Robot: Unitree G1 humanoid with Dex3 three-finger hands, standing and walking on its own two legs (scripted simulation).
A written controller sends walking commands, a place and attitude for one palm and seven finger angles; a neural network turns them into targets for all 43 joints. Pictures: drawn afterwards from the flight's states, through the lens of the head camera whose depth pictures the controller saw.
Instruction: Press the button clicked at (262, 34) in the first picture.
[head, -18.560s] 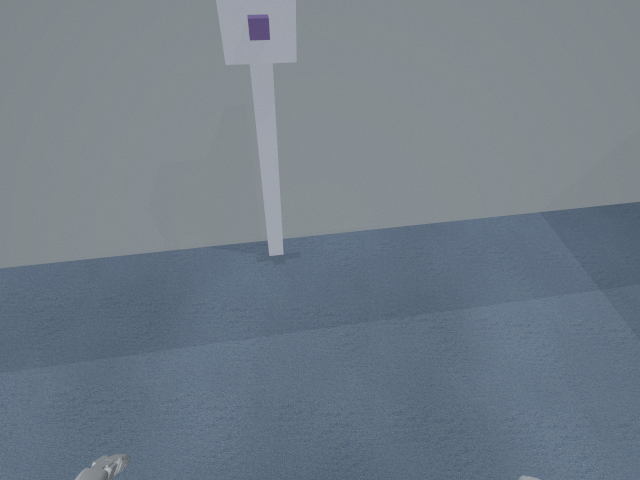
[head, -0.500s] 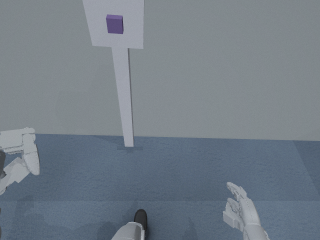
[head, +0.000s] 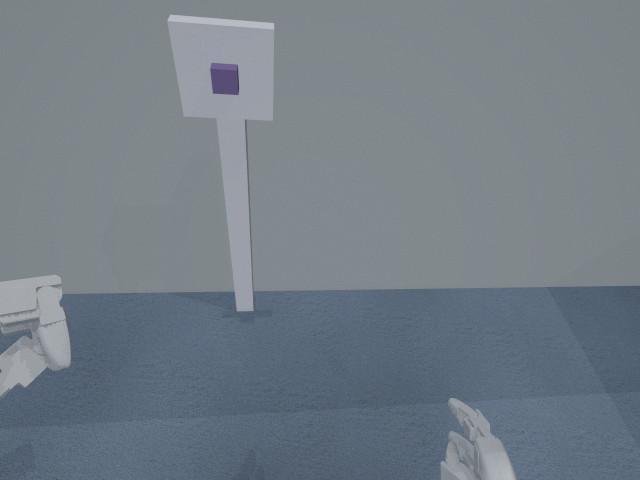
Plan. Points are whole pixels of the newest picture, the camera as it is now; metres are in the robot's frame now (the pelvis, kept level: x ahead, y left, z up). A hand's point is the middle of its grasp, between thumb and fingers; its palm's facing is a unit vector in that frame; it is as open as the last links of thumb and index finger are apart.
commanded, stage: stop stepping back and stand still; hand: left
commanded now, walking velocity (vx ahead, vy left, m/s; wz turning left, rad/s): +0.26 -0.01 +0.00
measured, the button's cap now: (225, 78) +0.76 +0.20 +0.12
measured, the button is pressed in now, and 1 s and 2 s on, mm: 0 0 0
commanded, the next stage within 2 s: let the arm hang, fingers relaxed in 1.14 s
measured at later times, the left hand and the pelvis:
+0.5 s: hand (3, 348) +0.19 +0.27 +0.17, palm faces +0.38 -0.80 -0.46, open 3.1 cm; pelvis +0.00 +0.02 -0.01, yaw +1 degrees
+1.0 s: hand out of the picture +0.15 +0.28 +0.15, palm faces +0.41 -0.81 -0.42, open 3.1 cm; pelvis -0.03 +0.03 +0.00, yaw +2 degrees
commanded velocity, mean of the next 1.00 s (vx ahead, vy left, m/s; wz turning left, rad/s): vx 0.03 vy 0.01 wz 0.00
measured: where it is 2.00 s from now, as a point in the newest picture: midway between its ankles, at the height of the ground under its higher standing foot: outside the picture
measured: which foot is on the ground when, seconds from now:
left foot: down 0.00-0.06, up 0.08-0.32, down 0.34-1.00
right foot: down 0.00-1.00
